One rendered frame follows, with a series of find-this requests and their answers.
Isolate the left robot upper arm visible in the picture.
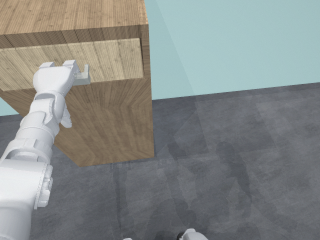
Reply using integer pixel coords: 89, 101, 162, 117
0, 159, 53, 240

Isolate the robot left hand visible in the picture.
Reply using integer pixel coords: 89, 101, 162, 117
33, 60, 80, 128

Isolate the drawer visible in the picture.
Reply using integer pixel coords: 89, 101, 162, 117
0, 38, 143, 91

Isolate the robot right shin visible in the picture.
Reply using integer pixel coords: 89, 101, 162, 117
182, 228, 196, 236

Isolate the handle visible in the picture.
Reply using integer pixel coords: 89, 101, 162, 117
72, 64, 91, 86

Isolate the cabinet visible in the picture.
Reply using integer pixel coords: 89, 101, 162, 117
0, 0, 155, 167

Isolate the left robot forearm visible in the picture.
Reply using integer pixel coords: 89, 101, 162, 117
0, 90, 66, 165

